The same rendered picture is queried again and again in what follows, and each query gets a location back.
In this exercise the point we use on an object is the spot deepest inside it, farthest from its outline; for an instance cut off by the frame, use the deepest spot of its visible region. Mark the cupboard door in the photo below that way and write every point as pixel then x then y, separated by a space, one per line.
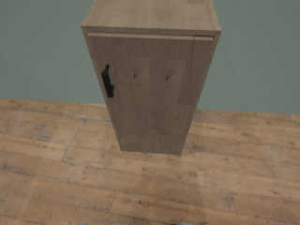
pixel 156 79

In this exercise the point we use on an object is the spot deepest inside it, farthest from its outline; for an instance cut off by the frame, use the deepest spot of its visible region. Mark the handle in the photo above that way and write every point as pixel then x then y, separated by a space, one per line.
pixel 107 82

